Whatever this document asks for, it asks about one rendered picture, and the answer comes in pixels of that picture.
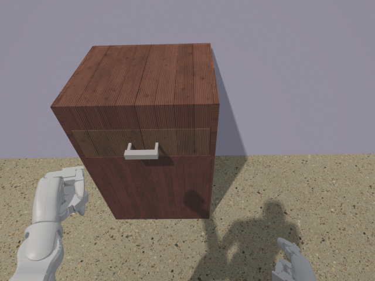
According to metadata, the cabinet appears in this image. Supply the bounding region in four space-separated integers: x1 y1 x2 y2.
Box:
50 43 220 220

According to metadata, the left robot hand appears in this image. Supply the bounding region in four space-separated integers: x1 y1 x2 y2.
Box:
32 166 88 224

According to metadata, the handle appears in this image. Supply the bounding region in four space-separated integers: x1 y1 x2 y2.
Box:
124 142 159 160

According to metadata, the drawer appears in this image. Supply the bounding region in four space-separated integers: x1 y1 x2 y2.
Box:
72 128 210 157

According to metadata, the right robot hand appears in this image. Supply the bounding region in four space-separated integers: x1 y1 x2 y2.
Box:
272 237 317 281

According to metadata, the robot left forearm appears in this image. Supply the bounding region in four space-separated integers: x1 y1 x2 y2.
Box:
9 221 64 281

